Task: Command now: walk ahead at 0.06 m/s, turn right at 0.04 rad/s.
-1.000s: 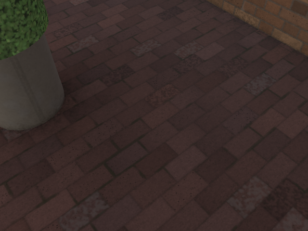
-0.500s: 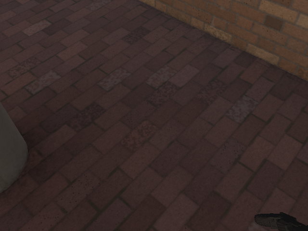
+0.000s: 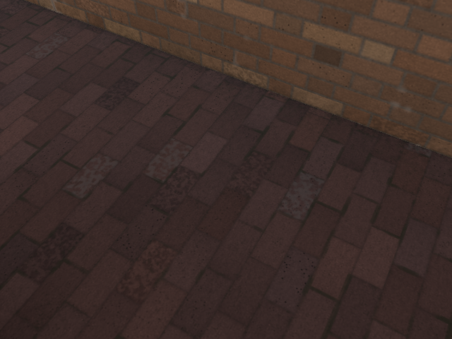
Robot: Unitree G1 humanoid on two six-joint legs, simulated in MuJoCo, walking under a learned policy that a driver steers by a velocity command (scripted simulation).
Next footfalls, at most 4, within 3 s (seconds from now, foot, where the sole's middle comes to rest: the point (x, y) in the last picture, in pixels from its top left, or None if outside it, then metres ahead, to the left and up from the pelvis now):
0.44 left None -0.03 0.09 -0.77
0.94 right None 0.30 -0.01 -0.77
1.44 left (136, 315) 0.55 0.25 -0.77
1.90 right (188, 268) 0.69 0.10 -0.77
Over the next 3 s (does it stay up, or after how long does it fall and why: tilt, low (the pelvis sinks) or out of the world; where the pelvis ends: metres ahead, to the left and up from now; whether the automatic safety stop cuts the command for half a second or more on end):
stays up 0.55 0.15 0.01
